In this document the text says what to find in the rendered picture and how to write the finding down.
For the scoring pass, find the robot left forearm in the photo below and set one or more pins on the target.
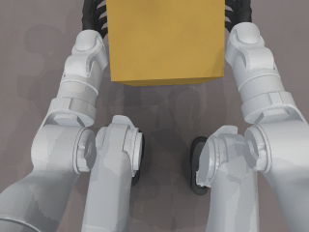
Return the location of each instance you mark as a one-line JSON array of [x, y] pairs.
[[77, 95]]

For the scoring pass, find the robot right forearm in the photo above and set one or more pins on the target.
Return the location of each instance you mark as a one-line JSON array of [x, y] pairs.
[[262, 93]]

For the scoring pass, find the left robot hand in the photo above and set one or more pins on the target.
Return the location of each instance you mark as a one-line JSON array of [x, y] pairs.
[[90, 19]]

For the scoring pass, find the left robot upper arm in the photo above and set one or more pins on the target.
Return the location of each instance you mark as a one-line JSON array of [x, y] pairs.
[[37, 203]]

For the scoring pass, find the carton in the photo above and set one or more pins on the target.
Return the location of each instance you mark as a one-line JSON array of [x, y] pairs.
[[165, 42]]

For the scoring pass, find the robot right thigh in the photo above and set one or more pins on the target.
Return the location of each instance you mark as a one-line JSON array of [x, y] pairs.
[[234, 205]]

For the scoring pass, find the right robot hand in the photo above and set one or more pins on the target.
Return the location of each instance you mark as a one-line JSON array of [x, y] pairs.
[[241, 12]]

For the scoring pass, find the right robot shin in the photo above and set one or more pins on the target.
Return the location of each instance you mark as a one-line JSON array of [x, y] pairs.
[[200, 178]]

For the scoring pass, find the right robot upper arm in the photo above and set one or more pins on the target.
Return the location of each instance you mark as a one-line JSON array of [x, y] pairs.
[[280, 150]]

